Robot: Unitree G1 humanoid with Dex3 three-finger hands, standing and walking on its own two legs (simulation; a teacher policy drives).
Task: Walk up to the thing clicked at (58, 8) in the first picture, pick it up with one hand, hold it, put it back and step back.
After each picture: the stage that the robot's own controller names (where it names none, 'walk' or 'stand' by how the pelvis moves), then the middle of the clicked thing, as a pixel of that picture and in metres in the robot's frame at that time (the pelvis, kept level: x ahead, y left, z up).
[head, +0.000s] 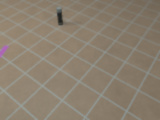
stand; (59, 16) +1.87 +0.31 -0.65
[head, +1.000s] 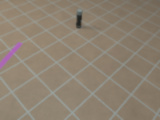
walk; (79, 19) +1.74 +0.11 -0.62
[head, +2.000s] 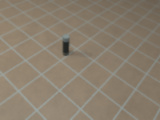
walk; (65, 45) +1.21 +0.18 -0.63
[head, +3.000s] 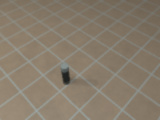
walk; (65, 74) +0.83 +0.20 -0.64
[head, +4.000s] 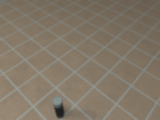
walk; (58, 108) +0.54 +0.21 -0.64
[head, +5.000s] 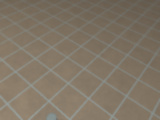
stand; out of the picture +0.44 +0.20 -0.65
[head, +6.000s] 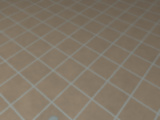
walk; out of the picture +0.41 +0.21 -0.66
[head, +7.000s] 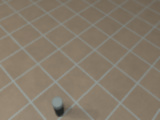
walk; (58, 107) +0.42 +0.16 -0.61
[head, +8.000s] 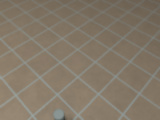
walk; out of the picture +0.41 +0.17 -0.61
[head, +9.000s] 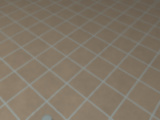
stand; out of the picture +0.42 +0.24 -0.65
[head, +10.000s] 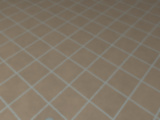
stand; out of the picture +0.40 +0.24 -0.66
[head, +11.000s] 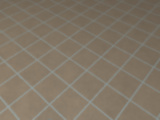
stand; out of the picture +0.39 +0.23 -0.66
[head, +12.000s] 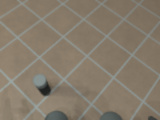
go down; (43, 86) +0.44 +0.23 -0.47
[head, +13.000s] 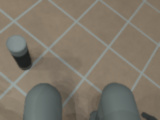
go down; (21, 55) +0.47 +0.26 -0.26
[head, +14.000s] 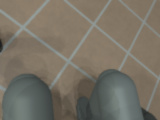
close in; out of the picture +0.46 +0.28 -0.20
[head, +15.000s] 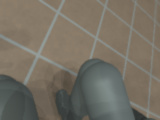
close; out of the picture +0.45 +0.31 -0.16
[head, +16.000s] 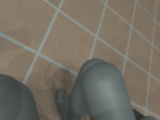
lift; out of the picture +0.44 +0.31 -0.16
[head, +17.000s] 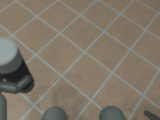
lift; (15, 71) +0.35 +0.21 +0.02
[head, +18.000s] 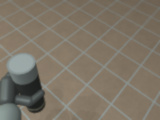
hold; (30, 87) +0.32 +0.18 +0.02
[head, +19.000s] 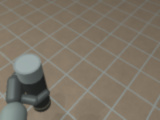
hold; (36, 87) +0.32 +0.17 +0.03
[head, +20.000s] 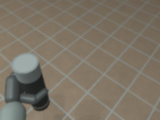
hold; (34, 86) +0.32 +0.17 +0.03
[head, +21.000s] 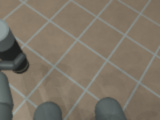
crouch; (10, 52) +0.44 +0.22 -0.03
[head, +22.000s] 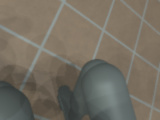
lower; out of the picture +0.46 +0.30 -0.18
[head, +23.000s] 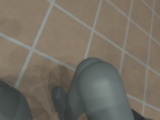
lower; out of the picture +0.46 +0.32 -0.16
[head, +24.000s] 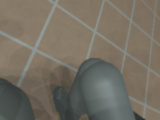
lower; out of the picture +0.45 +0.33 -0.16
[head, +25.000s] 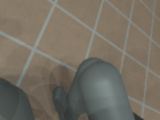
lower; out of the picture +0.45 +0.33 -0.17
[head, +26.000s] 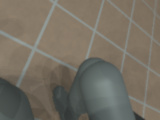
loosen; out of the picture +0.45 +0.32 -0.16
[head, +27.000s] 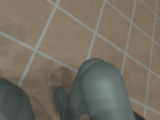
withdraw; out of the picture +0.45 +0.32 -0.17
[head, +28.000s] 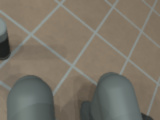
stand; out of the picture +0.46 +0.28 -0.21
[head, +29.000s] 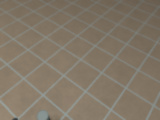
stand; out of the picture +0.41 +0.23 -0.58
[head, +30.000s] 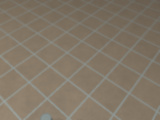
stand; out of the picture +0.41 +0.23 -0.60
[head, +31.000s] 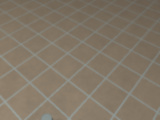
stand; out of the picture +0.41 +0.23 -0.60
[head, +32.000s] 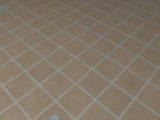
stand; out of the picture +0.43 +0.21 -0.65
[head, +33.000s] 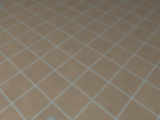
stand; out of the picture +0.41 +0.23 -0.66
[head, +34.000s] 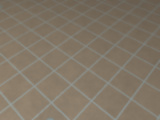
walk; out of the picture +0.40 +0.23 -0.66
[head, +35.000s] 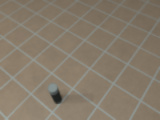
walk; (55, 94) +0.54 +0.24 -0.63
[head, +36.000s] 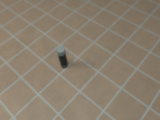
walk; (62, 58) +0.89 +0.23 -0.64
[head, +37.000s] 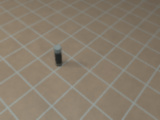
stand; (58, 56) +1.05 +0.21 -0.65
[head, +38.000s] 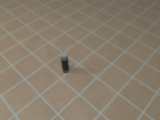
stand; (64, 62) +1.00 +0.20 -0.66
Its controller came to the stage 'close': yes
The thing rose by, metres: 0.69
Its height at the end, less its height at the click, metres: +0.00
